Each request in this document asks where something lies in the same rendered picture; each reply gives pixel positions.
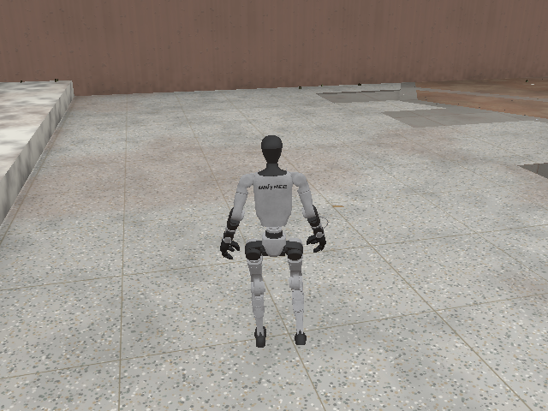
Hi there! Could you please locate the left robot forearm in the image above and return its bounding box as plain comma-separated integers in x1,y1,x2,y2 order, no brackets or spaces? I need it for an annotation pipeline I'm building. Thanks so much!
222,207,240,243

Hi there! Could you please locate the right robot hand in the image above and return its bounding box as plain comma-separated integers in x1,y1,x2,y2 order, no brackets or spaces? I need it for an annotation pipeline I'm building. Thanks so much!
307,235,326,253

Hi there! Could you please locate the robot right upper arm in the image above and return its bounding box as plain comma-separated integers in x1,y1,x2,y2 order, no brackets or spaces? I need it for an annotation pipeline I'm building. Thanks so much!
290,172,316,218

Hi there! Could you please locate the right robot forearm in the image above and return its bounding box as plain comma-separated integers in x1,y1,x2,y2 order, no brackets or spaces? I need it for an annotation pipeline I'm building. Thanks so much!
307,205,325,238

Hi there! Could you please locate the robot left upper arm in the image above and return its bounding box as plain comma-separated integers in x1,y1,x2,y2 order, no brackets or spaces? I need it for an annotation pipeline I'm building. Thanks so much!
231,173,255,221

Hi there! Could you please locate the left robot hand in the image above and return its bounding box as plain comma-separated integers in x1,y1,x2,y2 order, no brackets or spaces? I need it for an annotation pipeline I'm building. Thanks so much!
220,239,240,259

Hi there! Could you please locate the robot left foot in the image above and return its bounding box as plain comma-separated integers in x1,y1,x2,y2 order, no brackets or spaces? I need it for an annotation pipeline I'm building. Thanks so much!
254,326,266,348

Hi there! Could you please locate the right robot shin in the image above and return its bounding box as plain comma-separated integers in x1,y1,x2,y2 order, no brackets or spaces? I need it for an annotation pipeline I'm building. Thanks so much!
292,276,304,335

